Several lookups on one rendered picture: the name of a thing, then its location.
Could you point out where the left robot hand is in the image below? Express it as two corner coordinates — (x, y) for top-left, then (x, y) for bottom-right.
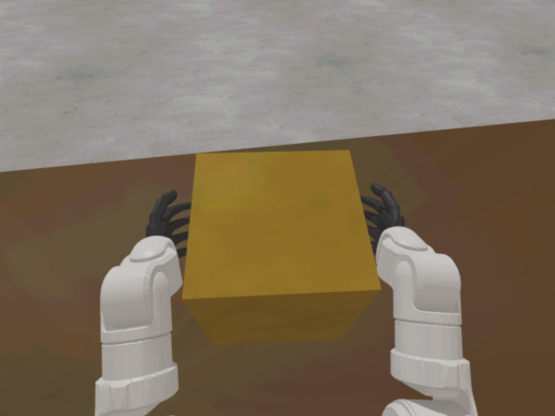
(145, 191), (192, 258)

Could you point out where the right robot hand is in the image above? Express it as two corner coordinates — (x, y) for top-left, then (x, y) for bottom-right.
(360, 183), (404, 254)

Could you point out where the carton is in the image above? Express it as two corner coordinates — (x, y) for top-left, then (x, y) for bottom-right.
(182, 150), (382, 346)

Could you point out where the robot left forearm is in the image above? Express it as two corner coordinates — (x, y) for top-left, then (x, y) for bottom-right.
(95, 236), (183, 416)

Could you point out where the robot right upper arm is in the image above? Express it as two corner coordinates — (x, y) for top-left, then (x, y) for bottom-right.
(382, 399), (470, 416)

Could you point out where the robot right forearm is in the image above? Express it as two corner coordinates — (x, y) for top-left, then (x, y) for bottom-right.
(375, 226), (478, 416)

